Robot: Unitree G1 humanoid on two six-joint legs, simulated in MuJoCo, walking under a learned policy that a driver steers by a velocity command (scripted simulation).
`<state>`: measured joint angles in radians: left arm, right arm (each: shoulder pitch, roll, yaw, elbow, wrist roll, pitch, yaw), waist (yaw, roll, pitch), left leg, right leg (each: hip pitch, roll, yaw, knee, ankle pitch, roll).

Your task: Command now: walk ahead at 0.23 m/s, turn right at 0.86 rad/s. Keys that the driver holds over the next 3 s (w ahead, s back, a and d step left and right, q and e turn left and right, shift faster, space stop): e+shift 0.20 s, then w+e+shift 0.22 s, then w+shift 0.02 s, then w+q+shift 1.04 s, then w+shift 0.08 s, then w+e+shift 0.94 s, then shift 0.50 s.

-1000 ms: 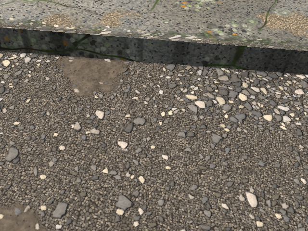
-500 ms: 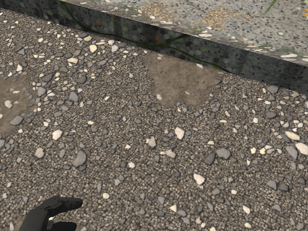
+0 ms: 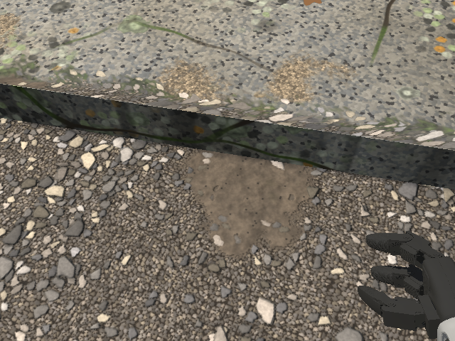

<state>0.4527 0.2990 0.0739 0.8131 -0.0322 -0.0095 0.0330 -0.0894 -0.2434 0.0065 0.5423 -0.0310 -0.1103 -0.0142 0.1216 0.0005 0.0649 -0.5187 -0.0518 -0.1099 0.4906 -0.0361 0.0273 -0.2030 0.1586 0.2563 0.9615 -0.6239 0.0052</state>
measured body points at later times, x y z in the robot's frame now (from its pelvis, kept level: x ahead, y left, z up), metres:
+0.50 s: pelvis +0.15 -0.04 +0.01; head +0.14 -0.07 +0.46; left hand +0.41 +0.15 -0.05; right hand +0.12 -0.37 -0.10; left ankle +0.16 +0.12 -0.67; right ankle +0.08 -0.10 -0.71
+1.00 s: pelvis +0.50 -0.17 +0.01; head +0.52 -0.18 +0.46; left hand +0.71 +0.03 -0.09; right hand +0.46 -0.47 -0.12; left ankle +0.54 -0.16 -0.71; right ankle +0.35 -0.29 -0.60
